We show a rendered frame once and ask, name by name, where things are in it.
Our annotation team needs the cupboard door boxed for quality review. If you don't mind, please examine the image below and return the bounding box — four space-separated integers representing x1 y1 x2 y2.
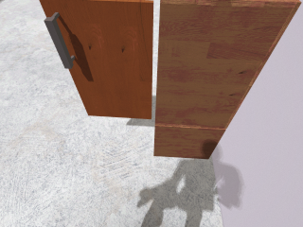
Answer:
39 0 153 119

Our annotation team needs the handle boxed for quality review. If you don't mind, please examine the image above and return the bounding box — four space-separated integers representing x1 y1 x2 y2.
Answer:
44 12 75 69

